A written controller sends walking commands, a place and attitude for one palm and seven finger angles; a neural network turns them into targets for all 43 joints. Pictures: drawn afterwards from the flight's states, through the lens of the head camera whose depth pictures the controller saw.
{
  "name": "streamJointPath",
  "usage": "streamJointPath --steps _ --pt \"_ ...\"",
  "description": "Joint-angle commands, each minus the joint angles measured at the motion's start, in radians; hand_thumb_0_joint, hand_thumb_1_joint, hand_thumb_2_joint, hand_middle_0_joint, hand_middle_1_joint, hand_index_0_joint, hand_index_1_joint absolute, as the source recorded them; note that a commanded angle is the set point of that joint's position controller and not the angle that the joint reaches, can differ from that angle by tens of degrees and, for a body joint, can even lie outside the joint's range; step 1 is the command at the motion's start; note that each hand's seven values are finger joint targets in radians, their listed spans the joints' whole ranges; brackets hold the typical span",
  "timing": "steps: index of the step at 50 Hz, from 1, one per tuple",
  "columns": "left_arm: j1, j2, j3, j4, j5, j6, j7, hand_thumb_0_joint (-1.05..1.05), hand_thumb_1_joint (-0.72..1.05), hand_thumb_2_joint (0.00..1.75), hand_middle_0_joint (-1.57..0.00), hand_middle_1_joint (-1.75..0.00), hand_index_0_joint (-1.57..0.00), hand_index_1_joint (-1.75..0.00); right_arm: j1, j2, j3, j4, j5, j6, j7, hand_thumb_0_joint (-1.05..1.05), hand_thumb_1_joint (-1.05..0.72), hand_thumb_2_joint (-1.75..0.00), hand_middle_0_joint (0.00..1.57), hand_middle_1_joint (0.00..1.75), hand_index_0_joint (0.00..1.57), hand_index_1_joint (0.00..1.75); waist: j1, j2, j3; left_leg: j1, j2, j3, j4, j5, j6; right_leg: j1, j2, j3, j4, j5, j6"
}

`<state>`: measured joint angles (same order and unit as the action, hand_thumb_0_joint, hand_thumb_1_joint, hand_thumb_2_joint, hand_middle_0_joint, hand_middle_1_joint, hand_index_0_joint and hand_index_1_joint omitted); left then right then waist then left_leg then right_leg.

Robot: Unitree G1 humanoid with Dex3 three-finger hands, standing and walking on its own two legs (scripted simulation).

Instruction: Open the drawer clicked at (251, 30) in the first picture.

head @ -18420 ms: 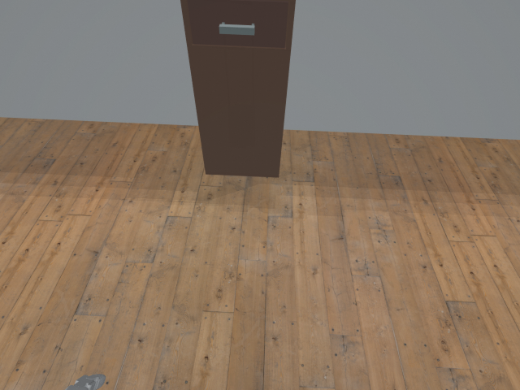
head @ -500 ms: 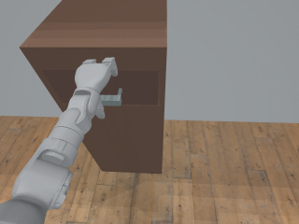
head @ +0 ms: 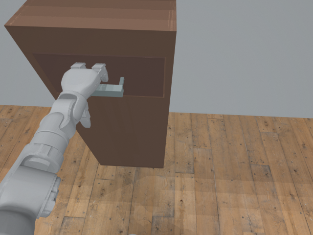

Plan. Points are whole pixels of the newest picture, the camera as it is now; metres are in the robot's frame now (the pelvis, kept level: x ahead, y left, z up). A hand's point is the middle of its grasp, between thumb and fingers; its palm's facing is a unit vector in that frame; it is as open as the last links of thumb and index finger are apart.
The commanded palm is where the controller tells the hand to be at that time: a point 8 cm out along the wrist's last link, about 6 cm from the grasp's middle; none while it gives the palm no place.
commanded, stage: lower the fingers behind the handle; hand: left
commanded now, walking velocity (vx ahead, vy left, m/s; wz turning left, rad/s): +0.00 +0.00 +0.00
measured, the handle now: (102, 84) +0.52 +0.15 +0.05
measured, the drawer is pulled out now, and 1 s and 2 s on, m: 0.00 0.00 0.00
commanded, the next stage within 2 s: lift the fingers back up to retry in 1.04 s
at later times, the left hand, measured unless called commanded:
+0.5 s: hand (92, 94) +0.48 +0.17 +0.06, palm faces -0.02 -0.01 -1.00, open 13.8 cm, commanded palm +0.46 +0.17 +0.09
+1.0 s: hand (93, 94) +0.48 +0.17 +0.06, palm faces +0.01 -0.01 -1.00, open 13.7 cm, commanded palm +0.46 +0.17 +0.09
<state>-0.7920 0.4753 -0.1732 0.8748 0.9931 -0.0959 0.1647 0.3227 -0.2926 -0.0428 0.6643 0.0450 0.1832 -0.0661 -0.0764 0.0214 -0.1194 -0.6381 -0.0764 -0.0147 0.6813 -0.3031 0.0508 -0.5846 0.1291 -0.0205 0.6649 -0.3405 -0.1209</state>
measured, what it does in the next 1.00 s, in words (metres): stands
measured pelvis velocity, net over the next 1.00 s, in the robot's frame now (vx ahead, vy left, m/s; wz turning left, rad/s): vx -0.01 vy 0.04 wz -0.02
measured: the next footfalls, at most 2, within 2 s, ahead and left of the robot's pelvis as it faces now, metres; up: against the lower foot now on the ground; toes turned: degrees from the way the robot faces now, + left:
none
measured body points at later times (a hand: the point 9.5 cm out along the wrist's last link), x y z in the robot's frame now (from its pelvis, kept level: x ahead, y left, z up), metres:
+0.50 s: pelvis +0.00 +0.02 +0.00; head +0.05 +0.02 +0.44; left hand +0.47 +0.17 +0.11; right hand +0.07 -0.23 -0.13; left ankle +0.01 +0.09 -0.71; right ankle -0.02 -0.04 -0.71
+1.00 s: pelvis -0.01 +0.04 -0.01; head +0.05 +0.04 +0.44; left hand +0.47 +0.17 +0.11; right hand +0.01 -0.22 -0.14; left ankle +0.01 +0.09 -0.71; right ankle -0.02 -0.04 -0.71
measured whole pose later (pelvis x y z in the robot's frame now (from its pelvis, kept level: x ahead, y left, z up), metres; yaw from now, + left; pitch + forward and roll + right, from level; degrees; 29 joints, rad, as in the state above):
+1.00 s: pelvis -0.01 +0.04 -0.01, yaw -1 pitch +16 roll -2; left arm -0.92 0.32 -0.24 1.08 1.03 0.14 0.30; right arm 0.36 -0.24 -0.01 0.65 0.04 0.22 -0.02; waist -0.11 0.04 -0.18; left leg -0.73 -0.09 0.02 0.78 -0.33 0.10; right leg -0.67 0.11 -0.01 0.76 -0.37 -0.07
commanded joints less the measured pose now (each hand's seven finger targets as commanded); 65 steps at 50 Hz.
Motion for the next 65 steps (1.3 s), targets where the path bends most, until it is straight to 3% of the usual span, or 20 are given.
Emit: streamJointPath --steps 1,4,9,13,19,20,23,25,28,29,31,33,36,41,42,46,47,57,59,65 --pt "-0.52 0.117 0.071 -0.174 -0.007 0.039 0.127 0.0 -0.5 0.3 -0.3 -1.2 -0.3 -1.2 0.057 -0.097 -0.05 -0.063 -0.012 -0.036 0.024 0.0 -0.9 -0.9 0.2 0.3 0.2 0.3 -0.037 0.036 -0.431 0.22 0.025 -0.01 0.011 0.229 0.011 0.14 -0.101 0.128 -0.074 0.311 0.089" --pt "-0.52 0.096 0.063 -0.106 0.006 0.099 0.145 0.0 -0.5 0.3 -0.3 -1.2 -0.3 -1.2 0.069 -0.104 -0.052 -0.046 -0.016 -0.026 0.037 0.0 -0.9 -0.9 0.2 0.3 0.2 0.3 -0.043 -0.017 -0.439 0.21 0.023 -0.009 0.021 0.291 0.013 0.159 -0.09 0.116 -0.064 0.391 0.092" --pt "-0.493 0.069 0.037 -0.013 0.02 0.193 0.137 0.0 -0.5 0.3 -0.3 -1.2 -0.3 -1.2 0.065 -0.111 -0.044 -0.04 -0.012 0.003 0.045 0.0 -0.9 -0.9 0.2 0.3 0.2 0.3 -0.054 -0.09 -0.351 0.179 0.019 -0.004 0.003 0.305 0.02 0.167 -0.084 0.1 -0.081 0.432 0.094" --pt "-0.449 0.068 0.028 0.03 0.037 0.225 0.117 0.0 -0.5 0.3 -0.3 -1.2 -0.3 -1.2 0.043 -0.102 -0.033 -0.058 -0.008 0.024 0.038 0.0 -0.9 -0.9 0.2 0.3 0.2 0.3 -0.046 -0.069 -0.298 0.174 0.017 -0.002 -0.013 0.258 0.023 0.145 -0.081 0.093 -0.092 0.358 0.09" --pt "-0.409 0.019 -0.001 0.061 0.046 0.192 0.083 0.0 -0.5 0.3 -0.3 -1.2 -0.3 -1.2 0.028 -0.094 -0.022 -0.094 -0.012 0.031 0.032 0.0 -0.9 -0.9 0.2 0.3 0.2 0.3 -0.045 -0.034 -0.254 0.188 0.028 -0.012 -0.012 0.219 0.02 0.066 -0.075 0.074 -0.083 0.234 0.076" --pt "-0.419 -0.028 -0.042 0.046 0.045 0.182 0.08 0.0 -0.5 0.3 -0.3 -1.2 -0.3 -1.2 0.029 -0.09 -0.022 -0.106 -0.012 0.028 0.034 0.0 -0.9 -0.9 0.2 0.3 0.2 0.3 -0.052 -0.02 -0.256 0.195 0.028 -0.017 -0.008 0.207 0.019 0.041 -0.072 0.073 -0.077 0.21 0.077" --pt "-0.385 -0.01 -0.011 0.064 0.029 0.163 0.083 0.0 -0.5 0.3 -0.3 -1.2 -0.3 -1.2 0.032 -0.093 -0.021 -0.119 -0.014 0.023 0.028 0.0 -0.9 -0.9 0.2 0.3 0.2 0.3 -0.05 -0.075 -0.264 0.176 0.033 -0.02 0.0 0.174 0.02 0.039 -0.071 0.072 -0.067 0.179 0.08" --pt "-0.405 -0.041 -0.032 0.071 0.014 0.156 0.083 0.0 -0.5 0.3 -0.3 -1.2 -0.3 -1.2 0.041 -0.093 -0.023 -0.118 -0.014 0.013 0.031 0.0 -0.9 -0.9 0.2 0.3 0.2 0.3 -0.062 -0.094 -0.255 0.166 0.035 -0.022 0.007 0.158 0.022 0.013 -0.071 0.069 -0.065 0.163 0.084" --pt "-0.391 -0.014 -0.013 0.094 0.032 0.162 0.101 0.0 -0.5 0.3 -0.3 -1.2 -0.3 -1.2 0.049 -0.099 -0.023 -0.116 -0.015 0.013 0.031 0.0 -0.9 -0.9 0.2 0.3 0.2 0.3 -0.055 -0.071 -0.251 0.144 0.036 -0.022 0.018 0.142 0.018 -0.016 -0.068 0.068 -0.05 0.134 0.079" --pt "-0.423 -0.058 -0.046 0.089 0.029 0.164 0.103 0.0 -0.5 0.3 -0.3 -1.2 -0.3 -1.2 0.055 -0.097 -0.027 -0.11 -0.017 0.011 0.036 0.0 -0.9 -0.9 0.2 0.3 0.2 0.3 -0.069 -0.061 -0.25 0.152 0.037 -0.027 0.024 0.149 0.017 -0.038 -0.067 0.063 -0.047 0.132 0.077" --pt "-0.397 -0.054 -0.04 0.103 0.049 0.171 0.119 0.0 -0.5 0.3 -0.3 -1.2 -0.3 -1.2 0.063 -0.098 -0.029 -0.11 -0.017 0.011 0.038 0.0 -0.9 -0.9 0.2 0.3 0.2 0.3 -0.056 -0.032 -0.255 0.153 0.038 -0.029 0.031 0.142 0.013 -0.069 -0.062 0.059 -0.035 0.104 0.073" --pt "-0.441 -0.1 -0.075 0.093 0.046 0.188 0.13 0.0 -0.5 0.3 -0.3 -1.2 -0.3 -1.2 0.068 -0.098 -0.033 -0.101 -0.02 0.011 0.044 0.0 -0.9 -0.9 0.2 0.3 0.2 0.3 -0.074 -0.025 -0.259 0.169 0.044 -0.035 0.036 0.141 0.011 -0.101 -0.058 0.053 -0.032 0.092 0.073" --pt "-0.441 -0.062 -0.037 0.095 0.037 0.208 0.139 0.0 -0.5 0.3 -0.3 -1.2 -0.3 -1.2 0.078 -0.099 -0.036 -0.101 -0.021 0.016 0.045 0.0 -0.9 -0.9 0.2 0.3 0.2 0.3 -0.061 -0.028 -0.312 0.182 0.044 -0.035 0.038 0.157 0.011 -0.065 -0.056 0.053 -0.024 0.107 0.072" --pt "-0.443 -0.049 -0.034 0.129 0.021 0.235 0.125 0.0 -0.5 0.3 -0.3 -1.2 -0.3 -1.2 0.083 -0.104 -0.029 -0.094 -0.016 0.019 0.039 0.0 -0.9 -0.9 0.2 0.3 0.2 0.3 -0.069 -0.069 -0.273 0.14 0.046 -0.032 0.02 0.127 0.017 -0.04 -0.055 0.054 -0.042 0.101 0.077" --pt "-0.418 -0.02 -0.011 0.143 0.022 0.239 0.123 0.0 -0.5 0.3 -0.3 -1.2 -0.3 -1.2 0.083 -0.105 -0.026 -0.098 -0.014 0.02 0.037 0.0 -0.9 -0.9 0.2 0.3 0.2 0.3 -0.054 -0.074 -0.267 0.123 0.042 -0.03 0.015 0.113 0.017 -0.025 -0.056 0.057 -0.045 0.09 0.076" --pt "-0.447 -0.075 -0.059 0.145 0.026 0.232 0.111 0.0 -0.5 0.3 -0.3 -1.2 -0.3 -1.2 0.084 -0.103 -0.025 -0.097 -0.012 0.011 0.035 0.0 -0.9 -0.9 0.2 0.3 0.2 0.3 -0.075 -0.05 -0.225 0.138 0.049 -0.038 0.005 0.087 0.016 -0.079 -0.055 0.049 -0.05 0.053 0.075" --pt "-0.436 -0.053 -0.043 0.154 0.031 0.232 0.111 0.0 -0.5 0.3 -0.3 -1.2 -0.3 -1.2 0.087 -0.106 -0.024 -0.095 -0.012 0.011 0.034 0.0 -0.9 -0.9 0.2 0.3 0.2 0.3 -0.072 -0.06 -0.226 0.138 0.051 -0.043 0.006 0.085 0.015 -0.084 -0.054 0.048 -0.046 0.046 0.073" --pt "-0.446 -0.065 -0.046 0.13 0.029 0.208 0.109 0.0 -0.5 0.3 -0.3 -1.2 -0.3 -1.2 0.094 -0.103 -0.025 -0.1 -0.017 -0.002 0.034 0.0 -0.9 -0.9 0.2 0.3 0.2 0.3 -0.072 -0.045 -0.26 0.157 0.055 -0.045 0.019 0.098 0.013 -0.1 -0.054 0.047 -0.03 0.052 0.073" --pt "-0.492 -0.058 -0.038 0.061 0.018 0.2 0.112 0.0 -0.5 0.3 -0.3 -1.2 -0.3 -1.2 0.087 -0.1 -0.031 -0.108 -0.017 -0.003 0.036 0.0 -0.9 -0.9 0.2 0.3 0.2 0.3 -0.064 -0.036 -0.316 0.194 0.056 -0.046 0.019 0.122 0.012 -0.069 -0.055 0.05 -0.031 0.069 0.073" --pt "-0.572 -0.037 -0.031 -0.034 0.025 0.191 0.133 0.0 -0.5 0.3 -0.3 -1.2 -0.3 -1.2 0.077 -0.093 -0.036 -0.108 -0.014 -0.01 0.033 0.0 -0.9 -0.9 0.2 0.3 0.2 0.3 -0.056 0.012 -0.36 0.292 0.062 -0.061 -0.001 0.186 0.004 -0.058 -0.05 0.044 -0.042 0.096 0.07"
